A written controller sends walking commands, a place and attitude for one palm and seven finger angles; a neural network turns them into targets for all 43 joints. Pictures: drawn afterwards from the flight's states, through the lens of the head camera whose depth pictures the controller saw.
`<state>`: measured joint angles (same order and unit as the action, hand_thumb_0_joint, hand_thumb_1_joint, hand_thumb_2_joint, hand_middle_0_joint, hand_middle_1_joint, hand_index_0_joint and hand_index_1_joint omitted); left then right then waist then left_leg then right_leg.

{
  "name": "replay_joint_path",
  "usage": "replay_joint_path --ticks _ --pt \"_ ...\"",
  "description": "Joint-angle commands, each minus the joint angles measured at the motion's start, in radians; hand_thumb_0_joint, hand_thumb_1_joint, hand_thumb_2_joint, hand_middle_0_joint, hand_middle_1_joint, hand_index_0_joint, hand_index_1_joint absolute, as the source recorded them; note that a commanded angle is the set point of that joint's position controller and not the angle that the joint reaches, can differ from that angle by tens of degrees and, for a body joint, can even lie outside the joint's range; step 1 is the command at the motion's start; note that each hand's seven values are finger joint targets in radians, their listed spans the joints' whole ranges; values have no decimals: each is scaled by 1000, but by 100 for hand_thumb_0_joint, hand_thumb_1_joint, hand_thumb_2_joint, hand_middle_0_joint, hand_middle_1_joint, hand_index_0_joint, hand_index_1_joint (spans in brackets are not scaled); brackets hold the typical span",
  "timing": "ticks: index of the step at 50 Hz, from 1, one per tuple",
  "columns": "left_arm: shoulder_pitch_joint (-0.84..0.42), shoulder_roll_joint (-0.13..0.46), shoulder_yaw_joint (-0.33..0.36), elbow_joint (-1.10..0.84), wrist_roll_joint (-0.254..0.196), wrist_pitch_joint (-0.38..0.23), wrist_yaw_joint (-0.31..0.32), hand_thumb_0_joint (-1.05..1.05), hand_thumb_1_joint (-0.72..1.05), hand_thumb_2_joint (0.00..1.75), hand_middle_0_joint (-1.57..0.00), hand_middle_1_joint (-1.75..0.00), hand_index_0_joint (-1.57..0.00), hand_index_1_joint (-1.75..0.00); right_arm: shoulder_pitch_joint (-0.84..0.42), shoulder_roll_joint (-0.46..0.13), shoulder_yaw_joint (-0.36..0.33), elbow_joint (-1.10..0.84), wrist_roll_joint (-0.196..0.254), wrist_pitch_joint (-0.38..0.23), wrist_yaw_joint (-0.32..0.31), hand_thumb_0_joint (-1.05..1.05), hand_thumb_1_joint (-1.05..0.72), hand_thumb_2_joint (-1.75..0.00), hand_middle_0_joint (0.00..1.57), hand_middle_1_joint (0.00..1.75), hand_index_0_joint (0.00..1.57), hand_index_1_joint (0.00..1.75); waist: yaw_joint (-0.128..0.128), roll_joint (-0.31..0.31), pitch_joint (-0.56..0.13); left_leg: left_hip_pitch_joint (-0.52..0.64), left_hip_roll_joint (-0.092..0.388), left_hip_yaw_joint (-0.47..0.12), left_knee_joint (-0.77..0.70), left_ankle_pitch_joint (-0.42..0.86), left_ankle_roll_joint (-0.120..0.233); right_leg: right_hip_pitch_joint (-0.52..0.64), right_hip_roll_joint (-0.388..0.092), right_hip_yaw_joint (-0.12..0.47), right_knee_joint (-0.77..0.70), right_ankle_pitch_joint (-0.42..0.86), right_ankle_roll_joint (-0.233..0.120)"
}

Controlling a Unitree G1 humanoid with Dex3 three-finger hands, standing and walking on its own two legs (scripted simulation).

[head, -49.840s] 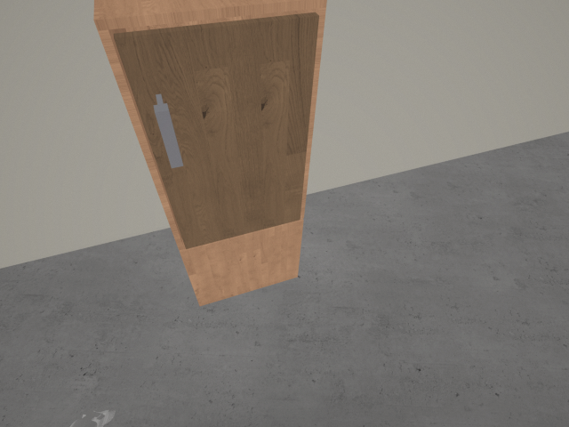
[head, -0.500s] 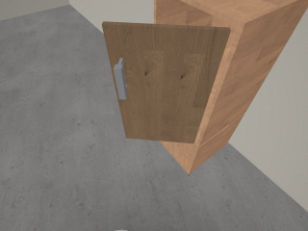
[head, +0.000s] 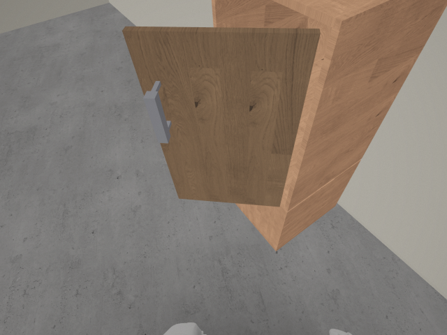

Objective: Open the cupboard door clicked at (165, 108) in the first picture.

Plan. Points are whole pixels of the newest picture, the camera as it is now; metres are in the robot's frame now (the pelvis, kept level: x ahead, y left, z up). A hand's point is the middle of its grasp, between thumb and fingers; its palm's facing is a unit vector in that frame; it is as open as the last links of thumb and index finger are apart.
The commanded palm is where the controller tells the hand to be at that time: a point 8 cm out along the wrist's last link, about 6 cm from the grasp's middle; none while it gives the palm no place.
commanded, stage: come to a stop and stand still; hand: left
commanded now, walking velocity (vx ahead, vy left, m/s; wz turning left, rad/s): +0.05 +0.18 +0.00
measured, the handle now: (160, 112) +0.54 +0.20 +0.07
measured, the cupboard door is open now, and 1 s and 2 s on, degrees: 48 48 48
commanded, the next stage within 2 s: look again from close up in 0.88 s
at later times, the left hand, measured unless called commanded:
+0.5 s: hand out of the picture -0.03 +0.24 -0.16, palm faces +0.07 -0.97 -0.21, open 7.4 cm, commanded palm none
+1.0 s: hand out of the picture -0.08 +0.20 -0.16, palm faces +0.02 -0.99 -0.16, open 7.4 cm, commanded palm none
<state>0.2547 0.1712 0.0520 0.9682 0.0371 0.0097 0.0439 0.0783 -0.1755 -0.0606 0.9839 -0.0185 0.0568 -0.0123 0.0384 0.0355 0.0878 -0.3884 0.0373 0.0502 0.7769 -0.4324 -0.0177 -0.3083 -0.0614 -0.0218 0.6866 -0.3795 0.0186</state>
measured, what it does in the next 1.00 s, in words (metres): steps on the spot: left foot, then right foot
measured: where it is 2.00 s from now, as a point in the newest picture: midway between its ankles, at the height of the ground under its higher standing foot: outside the picture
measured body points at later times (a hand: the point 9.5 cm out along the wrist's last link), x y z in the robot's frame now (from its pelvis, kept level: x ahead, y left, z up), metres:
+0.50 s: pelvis -0.04 +0.05 +0.02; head -0.02 +0.06 +0.47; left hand -0.03 +0.29 -0.14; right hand +0.00 -0.19 -0.13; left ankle -0.05 +0.14 -0.72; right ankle -0.07 -0.09 -0.70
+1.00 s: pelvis -0.06 +0.04 +0.02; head -0.05 +0.05 +0.47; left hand -0.08 +0.25 -0.14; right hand -0.09 -0.17 -0.14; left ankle -0.05 +0.14 -0.72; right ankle -0.07 -0.08 -0.72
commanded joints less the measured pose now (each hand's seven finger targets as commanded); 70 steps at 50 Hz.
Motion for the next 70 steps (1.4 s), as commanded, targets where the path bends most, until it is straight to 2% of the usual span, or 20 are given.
replay_joint_path --ticks 1,4,10,13,14,15,16,19,24,28,30,31,39,48,49,51,53,57,62,70 --pt "56 193 39 -47 4 -13 7 0 90 90 -20 -30 -20 -30 11 -72 -23 -65 -4 4 2 0 -90 -90 20 30 20 30 -7 -255 -35 -120 -30 -91 372 -66 -4 32 -294 311 -340 578 -208" --pt "65 183 34 -53 3 -20 12 0 90 90 -20 -30 -20 -30 56 -79 -19 -46 2 -9 9 0 -90 -90 20 30 20 30 -3 -218 -90 -113 -26 -75 296 -24 -25 157 -261 202 -282 721 -190" --pt "103 212 40 -31 4 -13 5 0 90 90 -20 -30 -20 -30 58 -63 0 -50 12 -29 10 0 -90 -90 20 30 20 30 27 -214 -138 7 -35 -29 -56 -24 -21 217 -258 211 -286 597 -188" --pt "27 204 38 -31 -11 -3 -2 0 90 90 -20 -30 -20 -30 188 -63 3 1 14 -45 4 0 -90 -90 20 30 20 30 -36 -205 -151 256 -44 7 -380 208 -12 86 -185 135 -218 420 -108" --pt "31 160 27 -35 -18 4 -4 0 90 90 -20 -30 -20 -30 214 -104 -1 9 11 -56 1 0 -90 -90 20 30 20 30 -42 -74 -162 345 25 -57 -434 281 7 5 -121 86 -149 281 -65" --pt "47 103 14 -45 -24 11 -7 0 90 90 -20 -30 -20 -30 202 -169 -10 -1 0 -61 -4 0 -90 -90 20 30 20 30 -34 171 -141 319 201 -268 -481 371 75 -95 -23 0 -63 26 -7" --pt "8 82 7 -41 -21 17 -3 0 90 90 -20 -30 -20 -30 166 -194 -9 -11 -5 -51 -6 0 -90 -90 20 30 20 30 -41 230 -82 156 281 -314 -545 345 155 -62 1 -18 45 -139 11" --pt "25 82 3 7 -9 32 -10 0 90 90 -20 -30 -20 -30 81 -131 16 -13 -8 -56 -16 0 -90 -90 20 30 20 30 -3 178 18 1 203 -246 -597 160 169 -8 -7 21 169 -81 -5" --pt "45 48 -19 44 -17 5 -16 0 90 90 -20 -30 -20 -30 177 -124 17 40 -3 -65 -27 0 -90 -90 20 30 20 30 -22 62 -71 251 165 -172 -483 509 160 4 -2 -16 -100 -16 9" --pt "94 98 -20 92 -19 -21 -4 0 90 90 -20 -30 -20 -30 217 -79 25 70 18 -76 -24 0 -90 -90 20 30 20 30 -30 -72 -137 211 78 -99 -376 463 59 201 -86 90 -333 381 -29" --pt "78 102 -26 94 -23 -18 -5 0 90 90 -20 -30 -20 -30 216 -68 32 77 14 -76 -19 0 -90 -90 20 30 20 30 -38 -40 -92 223 57 -82 -422 397 38 145 -113 69 -306 374 -46" --pt "68 91 -26 104 -23 -21 -5 0 90 90 -20 -30 -20 -30 215 -69 32 91 9 -69 -20 0 -90 -90 20 30 20 30 -41 -129 -89 236 63 -82 -413 386 35 127 -81 70 -313 328 -40" --pt "84 67 -35 123 -25 -12 -5 0 90 90 -20 -30 -20 -30 242 -59 44 136 9 -65 -19 0 -90 -90 20 30 20 30 -34 -53 7 194 59 -85 -484 230 41 83 -58 65 -368 137 -28" --pt "123 47 -38 139 -25 -18 -3 0 90 90 -20 -30 -20 -30 278 -39 42 157 11 -71 -24 0 -90 -90 20 30 20 30 -33 -34 -13 200 65 -85 -475 264 43 101 -53 56 -369 176 -30" --pt "141 66 -57 154 -7 -48 33 0 90 90 -20 -30 -20 -30 203 -77 56 82 14 -93 -8 0 -90 -90 20 30 20 30 -22 22 32 125 77 -71 -292 419 22 72 -76 68 -333 350 -45" --pt "94 96 -45 96 -17 -43 12 0 90 90 -20 -30 -20 -30 265 -45 49 67 1 -82 -3 0 -90 -90 20 30 20 30 -61 71 26 96 34 -92 -368 92 36 8 -65 75 -314 -44 -82" --pt "115 74 -47 98 -14 -43 5 0 90 90 -20 -30 -20 -30 301 -50 52 55 -4 -88 -3 0 -90 -90 20 30 20 30 -52 106 -40 68 60 -133 -399 99 60 68 -27 27 -249 23 -78" --pt "122 40 -55 105 -19 -41 -3 0 90 90 -20 -30 -20 -30 285 -69 50 35 4 -90 -8 0 -90 -90 20 30 20 30 -43 -29 -32 68 67 -153 -432 87 75 70 -16 29 -239 57 -66" --pt "117 51 -54 105 -19 -40 -4 0 90 90 -20 -30 -20 -30 275 -74 51 47 5 -90 -7 0 -90 -90 20 30 20 30 -42 -68 26 80 56 -138 -451 104 72 33 -28 51 -264 65 -60" --pt "107 88 -44 100 -22 -46 -5 0 90 90 -20 -30 -20 -30 250 -88 56 68 6 -101 -10 0 -90 -90 20 30 20 30 -34 -60 -38 165 54 -99 -413 296 70 77 -45 61 -273 182 -56"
